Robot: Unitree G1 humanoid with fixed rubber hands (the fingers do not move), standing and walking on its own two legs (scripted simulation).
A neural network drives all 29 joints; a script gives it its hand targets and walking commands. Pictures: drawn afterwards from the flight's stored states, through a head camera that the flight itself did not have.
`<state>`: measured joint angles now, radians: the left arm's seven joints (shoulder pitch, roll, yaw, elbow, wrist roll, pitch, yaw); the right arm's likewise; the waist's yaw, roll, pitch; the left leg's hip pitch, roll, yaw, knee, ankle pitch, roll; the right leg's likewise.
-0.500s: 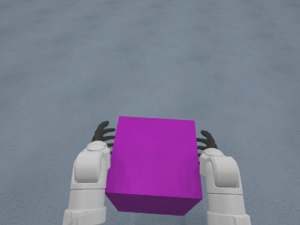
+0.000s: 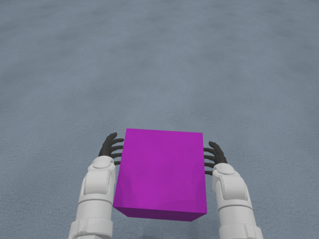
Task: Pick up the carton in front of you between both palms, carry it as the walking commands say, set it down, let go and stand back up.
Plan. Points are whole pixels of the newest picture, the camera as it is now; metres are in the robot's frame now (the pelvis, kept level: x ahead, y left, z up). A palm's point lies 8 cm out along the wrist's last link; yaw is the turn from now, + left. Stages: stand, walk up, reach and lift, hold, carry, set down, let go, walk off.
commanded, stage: carry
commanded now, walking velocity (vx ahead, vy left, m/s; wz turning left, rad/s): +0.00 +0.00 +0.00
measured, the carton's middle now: (161, 179) +0.31 +0.01 -0.08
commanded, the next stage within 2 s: hold in 0.30 s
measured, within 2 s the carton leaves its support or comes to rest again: neither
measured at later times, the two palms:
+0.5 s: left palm (118, 160) +0.29 +0.12 +0.05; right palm (236, 179) +0.25 -0.17 +0.04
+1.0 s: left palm (108, 150) +0.32 +0.15 +0.06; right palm (225, 179) +0.25 -0.14 +0.05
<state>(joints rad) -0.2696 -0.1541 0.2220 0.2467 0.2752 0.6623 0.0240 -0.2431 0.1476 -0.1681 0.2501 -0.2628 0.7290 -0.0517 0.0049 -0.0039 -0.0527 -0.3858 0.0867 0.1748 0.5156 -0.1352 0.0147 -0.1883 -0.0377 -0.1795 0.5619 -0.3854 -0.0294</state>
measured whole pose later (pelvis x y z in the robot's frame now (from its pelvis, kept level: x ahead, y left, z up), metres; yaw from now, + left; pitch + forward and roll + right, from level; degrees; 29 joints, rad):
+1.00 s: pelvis -0.01 +0.06 +0.01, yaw -12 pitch -7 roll +0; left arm -0.35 -0.17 0.29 0.31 0.33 0.67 0.00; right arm -0.33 0.17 -0.29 0.40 -0.32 0.66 0.01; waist 0.01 -0.06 0.03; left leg -0.16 -0.03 -0.01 0.38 -0.11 0.02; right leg -0.04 0.00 0.13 0.42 -0.27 0.00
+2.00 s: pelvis -0.06 +0.03 -0.19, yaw -12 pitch +44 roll -2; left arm -0.75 -0.20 0.54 0.53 0.26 0.18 0.14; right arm -0.87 -0.02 -0.29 0.83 -0.19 0.22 -0.10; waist 0.09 -0.04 -0.24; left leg -1.82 -0.07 -0.13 1.39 -0.35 -0.08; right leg -1.70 0.14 0.06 1.49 -0.56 0.01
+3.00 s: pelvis -0.10 +0.03 -0.36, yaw -10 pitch +47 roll +5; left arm -1.16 -0.06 0.71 0.74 0.12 0.15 0.14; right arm -1.49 -0.25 -0.01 1.22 -0.12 0.19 -0.08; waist 0.18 0.02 0.08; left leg -2.34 -0.09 -0.09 1.93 -0.42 -0.15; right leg -2.28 0.18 0.06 2.11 -0.65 0.00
